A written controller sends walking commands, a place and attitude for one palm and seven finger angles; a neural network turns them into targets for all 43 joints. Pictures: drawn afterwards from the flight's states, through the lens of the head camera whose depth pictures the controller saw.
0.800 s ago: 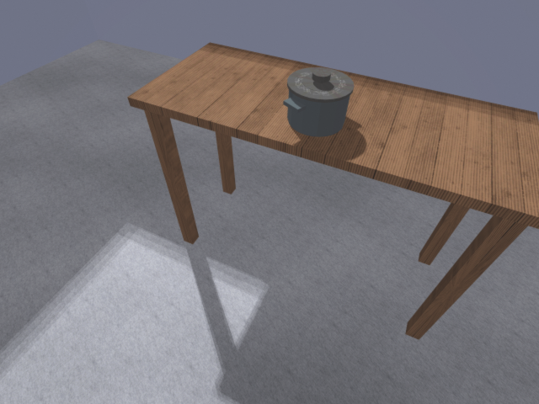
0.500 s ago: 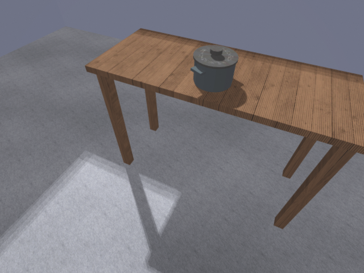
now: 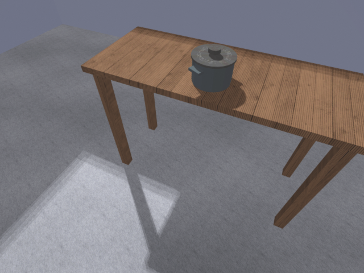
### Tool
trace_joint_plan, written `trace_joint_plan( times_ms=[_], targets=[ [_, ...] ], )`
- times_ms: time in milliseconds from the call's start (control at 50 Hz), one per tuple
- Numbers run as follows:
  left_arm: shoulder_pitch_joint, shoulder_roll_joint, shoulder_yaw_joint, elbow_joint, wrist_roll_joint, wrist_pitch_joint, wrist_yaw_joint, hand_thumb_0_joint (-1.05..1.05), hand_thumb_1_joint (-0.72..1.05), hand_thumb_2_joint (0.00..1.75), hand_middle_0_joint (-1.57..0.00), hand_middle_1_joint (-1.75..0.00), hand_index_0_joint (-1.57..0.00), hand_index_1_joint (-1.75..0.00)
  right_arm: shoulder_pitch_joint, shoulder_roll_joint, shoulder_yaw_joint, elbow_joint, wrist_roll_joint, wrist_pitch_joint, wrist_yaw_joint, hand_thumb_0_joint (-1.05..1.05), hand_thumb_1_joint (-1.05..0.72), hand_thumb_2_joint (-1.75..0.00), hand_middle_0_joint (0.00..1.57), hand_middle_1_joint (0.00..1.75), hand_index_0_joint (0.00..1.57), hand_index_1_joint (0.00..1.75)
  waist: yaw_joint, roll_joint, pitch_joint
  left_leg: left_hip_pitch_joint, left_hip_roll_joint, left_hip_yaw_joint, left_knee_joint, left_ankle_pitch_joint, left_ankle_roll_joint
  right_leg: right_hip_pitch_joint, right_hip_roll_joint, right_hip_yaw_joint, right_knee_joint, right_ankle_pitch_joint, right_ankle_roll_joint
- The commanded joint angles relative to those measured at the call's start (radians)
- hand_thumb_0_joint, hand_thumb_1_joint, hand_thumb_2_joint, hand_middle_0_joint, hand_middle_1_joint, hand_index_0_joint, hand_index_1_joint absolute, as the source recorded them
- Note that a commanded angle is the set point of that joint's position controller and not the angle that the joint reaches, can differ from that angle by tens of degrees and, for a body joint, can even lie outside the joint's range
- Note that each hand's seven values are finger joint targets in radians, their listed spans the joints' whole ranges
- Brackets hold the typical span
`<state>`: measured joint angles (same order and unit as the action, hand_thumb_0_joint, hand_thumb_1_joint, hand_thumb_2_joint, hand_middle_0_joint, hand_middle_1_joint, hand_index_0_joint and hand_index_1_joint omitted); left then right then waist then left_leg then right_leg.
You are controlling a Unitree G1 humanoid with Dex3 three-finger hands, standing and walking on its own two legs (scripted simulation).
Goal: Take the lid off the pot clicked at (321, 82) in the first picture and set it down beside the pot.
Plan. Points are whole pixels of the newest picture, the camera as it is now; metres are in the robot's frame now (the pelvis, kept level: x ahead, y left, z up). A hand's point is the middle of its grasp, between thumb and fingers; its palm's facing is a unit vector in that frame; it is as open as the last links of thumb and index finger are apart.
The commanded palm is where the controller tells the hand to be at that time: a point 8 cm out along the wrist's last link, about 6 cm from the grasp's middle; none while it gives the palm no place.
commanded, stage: turn to face it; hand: left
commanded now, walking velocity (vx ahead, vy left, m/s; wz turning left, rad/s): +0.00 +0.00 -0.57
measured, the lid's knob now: (214, 49) +0.81 -0.06 +0.10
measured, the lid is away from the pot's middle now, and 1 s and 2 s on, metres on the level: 0.00 0.00 0.00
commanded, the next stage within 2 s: take the last steps up to it in 0.68 s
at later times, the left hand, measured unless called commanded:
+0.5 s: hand out of the picture +0.04 +0.17 -0.17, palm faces -0.08 -0.96 -0.26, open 7.3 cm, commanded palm none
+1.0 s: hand out of the picture +0.13 +0.14 -0.17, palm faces -0.32 -0.91 -0.26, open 7.4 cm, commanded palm none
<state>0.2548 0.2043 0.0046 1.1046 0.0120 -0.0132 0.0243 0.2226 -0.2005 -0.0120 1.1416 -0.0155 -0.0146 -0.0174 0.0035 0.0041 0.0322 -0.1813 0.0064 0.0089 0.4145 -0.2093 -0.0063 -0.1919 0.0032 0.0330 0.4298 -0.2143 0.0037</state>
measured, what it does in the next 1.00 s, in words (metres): steps on the spot, turning right: left foot, then right foot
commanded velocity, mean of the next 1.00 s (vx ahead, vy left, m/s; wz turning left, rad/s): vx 0.07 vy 0.02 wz -0.28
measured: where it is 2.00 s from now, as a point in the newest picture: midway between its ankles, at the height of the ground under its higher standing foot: (190, 263)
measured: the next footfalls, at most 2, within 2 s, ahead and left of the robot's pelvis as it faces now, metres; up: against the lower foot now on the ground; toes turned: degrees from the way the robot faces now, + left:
left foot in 0.64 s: +0.05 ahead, +0.12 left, +0.00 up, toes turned -15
right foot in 0.96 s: +0.01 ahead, -0.14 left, +0.00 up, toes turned -23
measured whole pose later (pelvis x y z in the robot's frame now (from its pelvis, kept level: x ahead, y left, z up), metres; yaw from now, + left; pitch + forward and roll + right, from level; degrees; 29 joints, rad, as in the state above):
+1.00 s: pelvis +0.00 -0.03 -0.02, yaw -21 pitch +0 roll +1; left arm 0.25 0.20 0.05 0.95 0.03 -0.01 -0.01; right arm 0.32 -0.20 -0.04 1.02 -0.03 0.00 -0.01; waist -0.01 0.03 0.03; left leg -0.26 0.05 0.06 0.70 -0.47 0.00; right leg -0.29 -0.01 -0.03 0.60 -0.31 -0.03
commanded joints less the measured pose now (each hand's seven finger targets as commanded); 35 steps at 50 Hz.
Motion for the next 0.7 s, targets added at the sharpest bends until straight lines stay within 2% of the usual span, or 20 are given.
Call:
trace_joint_plan(
  times_ms=[0,100,160,200,240,260,280,300,320,340,380,420,500,540,580,600,620,640,660,680],
  targets=[
    [0.047,0.115,0.035,-0.042,0.0,0.003,0.004,0.0,0.9,0.9,-0.2,-0.3,-0.2,-0.3,0.059,-0.101,-0.024,-0.04,0.005,-0.009,-0.015,0.0,-0.9,-0.9,0.2,0.3,0.2,0.3,-0.006,0.0,0.013,0.027,0.103,-0.055,-0.025,0.075,0.02,-0.083,-0.085,0.108,-0.039,0.118,-0.034],
    [0.034,0.126,0.063,-0.099,0.005,0.026,-0.009,0.0,0.9,0.9,-0.2,-0.3,-0.2,-0.3,0.04,-0.138,-0.052,-0.101,0.002,0.006,-0.022,0.0,-0.9,-0.9,0.2,0.3,0.2,0.3,-0.004,0.031,0.021,0.003,0.153,-0.063,-0.02,-0.05,0.037,-0.167,-0.045,0.127,0.055,0.071,-0.039],
    [0.042,0.108,0.071,-0.126,0.008,0.031,-0.017,0.0,0.9,0.9,-0.2,-0.3,-0.2,-0.3,0.018,-0.161,-0.069,-0.14,0.0,0.009,-0.021,0.0,-0.9,-0.9,0.2,0.3,0.2,0.3,0.005,0.092,0.023,-0.015,0.21,-0.102,-0.063,-0.131,0.069,-0.206,0.0,0.092,0.153,0.02,-0.031],
    [0.068,0.094,0.074,-0.13,0.008,0.035,-0.022,0.0,0.9,0.9,-0.2,-0.3,-0.2,-0.3,-0.011,-0.174,-0.078,-0.165,0.0,0.009,-0.02,0.0,-0.9,-0.9,0.2,0.3,0.2,0.3,0.022,0.128,0.016,-0.058,0.258,-0.114,-0.08,-0.128,0.098,-0.181,0.014,0.051,0.241,-0.041,-0.022],
    [0.105,0.085,0.077,-0.13,0.009,0.034,-0.024,0.0,0.9,0.9,-0.2,-0.3,-0.2,-0.3,-0.046,-0.173,-0.083,-0.19,-0.002,0.009,-0.017,0.0,-0.9,-0.9,0.2,0.3,0.2,0.3,0.045,0.104,0.0,-0.077,0.256,-0.073,-0.018,-0.078,0.098,-0.139,0.007,0.048,0.224,-0.044,-0.022],
    [0.127,0.098,0.08,-0.131,0.011,0.029,-0.024,0.0,0.9,0.9,-0.2,-0.3,-0.2,-0.3,-0.064,-0.163,-0.083,-0.203,-0.001,0.012,-0.015,0.0,-0.9,-0.9,0.2,0.3,0.2,0.3,0.057,0.05,-0.005,-0.085,0.206,-0.024,0.069,-0.079,0.069,-0.126,-0.008,0.103,0.151,0.051,-0.032],
    [0.126,0.142,0.088,-0.137,0.016,0.024,-0.019,0.0,0.9,0.9,-0.2,-0.3,-0.2,-0.3,-0.056,-0.131,-0.082,-0.216,0.002,0.019,-0.014,0.0,-0.9,-0.9,0.2,0.3,0.2,0.3,0.051,-0.107,-0.025,-0.135,0.117,0.05,0.209,-0.153,0.023,-0.1,-0.077,0.244,0.059,0.095,-0.064],
    [0.134,0.197,0.099,-0.145,0.018,0.018,-0.01,0.0,0.9,0.9,-0.2,-0.3,-0.2,-0.3,-0.054,-0.084,-0.073,-0.232,0.005,0.022,-0.013,0.0,-0.9,-0.9,0.2,0.3,0.2,0.3,0.05,-0.287,-0.026,-0.271,0.009,0.1,0.393,-0.278,-0.017,-0.028,-0.22,0.515,-0.07,0.145,-0.134],
    [0.168,0.212,0.108,-0.148,0.009,0.018,0.0,0.0,0.9,0.9,-0.2,-0.3,-0.2,-0.3,-0.104,-0.094,-0.07,-0.248,0.001,0.024,-0.015,0.0,-0.9,-0.9,0.2,0.3,0.2,0.3,0.085,-0.288,-0.005,-0.346,-0.007,0.005,0.561,-0.371,-0.021,-0.003,-0.275,0.622,-0.14,0.248,-0.202],
    [0.146,0.191,0.107,-0.153,0.007,0.018,0.007,0.0,0.9,0.9,-0.2,-0.3,-0.2,-0.3,-0.099,-0.101,-0.071,-0.249,0.002,0.022,-0.016,0.0,-0.9,-0.9,0.2,0.3,0.2,0.3,0.056,-0.224,-0.004,-0.377,0.017,-0.051,0.631,-0.335,-0.018,0.019,-0.257,0.593,-0.126,0.291,-0.226],
    [0.084,0.173,0.109,-0.18,0.006,0.017,0.012,0.0,0.9,0.9,-0.2,-0.3,-0.2,-0.3,-0.056,-0.096,-0.07,-0.235,0.006,0.016,-0.014,0.0,-0.9,-0.9,0.2,0.3,0.2,0.3,0.021,-0.135,-0.048,-0.357,0.038,-0.052,0.632,-0.286,-0.02,0.041,-0.221,0.515,-0.069,0.336,-0.228],
    [0.059,0.165,0.11,-0.203,0.012,0.018,0.01,0.0,0.9,0.9,-0.2,-0.3,-0.2,-0.3,-0.053,-0.084,-0.064,-0.237,0.008,0.014,-0.013,0.0,-0.9,-0.9,0.2,0.3,0.2,0.3,0.013,-0.13,-0.093,-0.28,0.023,-0.035,0.521,-0.268,-0.024,0.043,-0.173,0.451,-0.055,0.341,-0.207],
    [0.065,0.18,0.116,-0.215,0.014,0.029,0.005,0.0,0.9,0.9,-0.2,-0.3,-0.2,-0.3,-0.072,-0.073,-0.06,-0.26,0.016,0.012,-0.016,0.0,-0.9,-0.9,0.2,0.3,0.2,0.3,0.024,-0.139,-0.082,-0.174,-0.014,-0.018,0.321,-0.223,-0.016,-0.005,-0.148,0.463,-0.084,0.278,-0.189],
    [0.046,0.182,0.116,-0.222,0.011,0.032,0.003,0.0,0.9,0.9,-0.2,-0.3,-0.2,-0.3,-0.035,-0.075,-0.059,-0.257,0.018,0.007,-0.02,0.0,-0.9,-0.9,0.2,0.3,0.2,0.3,0.005,-0.165,-0.09,-0.111,-0.026,-0.02,0.193,-0.162,-0.009,-0.011,-0.122,0.456,-0.075,0.266,-0.159],
    [0.029,0.168,0.113,-0.229,0.005,0.035,0.002,0.0,0.9,0.9,-0.2,-0.3,-0.2,-0.3,0.026,-0.087,-0.061,-0.24,0.021,-0.002,-0.027,0.0,-0.9,-0.9,0.2,0.3,0.2,0.3,-0.021,-0.153,-0.108,0.057,-0.018,-0.025,0.012,-0.043,-0.003,-0.094,-0.071,0.405,-0.029,0.181,-0.102],
    [0.016,0.134,0.107,-0.244,0.002,0.037,0.001,0.0,0.9,0.9,-0.2,-0.3,-0.2,-0.3,0.058,-0.122,-0.065,-0.237,0.017,-0.01,-0.031,0.0,-0.9,-0.9,0.2,0.3,0.2,0.3,-0.039,-0.057,-0.114,0.16,0.067,-0.103,-0.066,-0.042,0.023,-0.196,-0.018,0.354,0.042,0.075,-0.072],
    [0.018,0.09,0.097,-0.258,-0.001,0.036,-0.009,0.0,0.9,0.9,-0.2,-0.3,-0.2,-0.3,0.052,-0.194,-0.078,-0.249,0.003,-0.012,-0.031,0.0,-0.9,-0.9,0.2,0.3,0.2,0.3,-0.038,0.171,-0.081,0.218,0.256,-0.324,-0.143,-0.028,0.087,-0.368,0.092,0.223,0.199,-0.119,-0.029],
    [-0.005,0.093,0.094,-0.269,0.006,0.028,-0.012,0.0,0.9,0.9,-0.2,-0.3,-0.2,-0.3,0.042,-0.218,-0.082,-0.266,-0.005,-0.004,-0.027,0.0,-0.9,-0.9,0.2,0.3,0.2,0.3,-0.033,0.245,-0.026,0.159,0.39,-0.423,-0.178,0.075,0.165,-0.435,0.091,0.095,0.386,-0.303,0.007],
    [-0.008,0.108,0.097,-0.27,0.011,0.027,-0.014,0.0,0.9,0.9,-0.2,-0.3,-0.2,-0.3,0.008,-0.198,-0.071,-0.283,-0.012,0.0,-0.026,0.0,-0.9,-0.9,0.2,0.3,0.2,0.3,-0.019,0.161,0.004,0.057,0.393,-0.38,-0.17,0.107,0.201,-0.403,0.038,0.088,0.5,-0.278,0.021],
    [0.01,0.115,0.1,-0.245,0.016,0.035,-0.013,0.0,0.9,0.9,-0.2,-0.3,-0.2,-0.3,-0.015,-0.153,-0.058,-0.277,-0.013,-0.004,-0.025,0.0,-0.9,-0.9,0.2,0.3,0.2,0.3,0.002,0.213,0.011,-0.013,0.343,-0.33,-0.179,0.1,0.194,-0.362,0.028,0.092,0.562,-0.246,0.023]
  ],
)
